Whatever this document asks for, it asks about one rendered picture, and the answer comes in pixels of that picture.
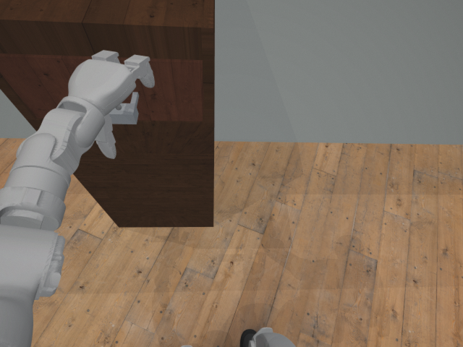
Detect drawer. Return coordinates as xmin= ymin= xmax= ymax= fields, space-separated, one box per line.
xmin=0 ymin=53 xmax=204 ymax=121

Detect cabinet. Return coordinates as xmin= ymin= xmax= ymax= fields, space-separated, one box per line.
xmin=0 ymin=0 xmax=215 ymax=228

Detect right robot thigh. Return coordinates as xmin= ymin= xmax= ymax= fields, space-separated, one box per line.
xmin=248 ymin=333 xmax=296 ymax=347

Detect robot left upper arm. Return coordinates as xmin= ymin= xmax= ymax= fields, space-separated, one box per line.
xmin=0 ymin=224 xmax=65 ymax=347

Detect left robot hand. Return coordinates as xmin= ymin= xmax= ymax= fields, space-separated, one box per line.
xmin=68 ymin=50 xmax=155 ymax=159

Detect robot right shin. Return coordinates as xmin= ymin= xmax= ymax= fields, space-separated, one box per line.
xmin=253 ymin=327 xmax=273 ymax=337

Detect robot left forearm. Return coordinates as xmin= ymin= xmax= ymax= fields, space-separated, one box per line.
xmin=0 ymin=96 xmax=105 ymax=231

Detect handle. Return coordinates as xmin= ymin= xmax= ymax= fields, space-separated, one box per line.
xmin=109 ymin=92 xmax=139 ymax=124

